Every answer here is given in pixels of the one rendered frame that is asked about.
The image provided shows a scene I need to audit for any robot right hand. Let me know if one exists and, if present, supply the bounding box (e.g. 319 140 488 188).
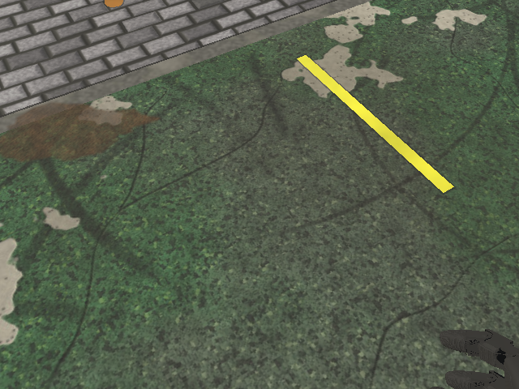
430 329 519 389

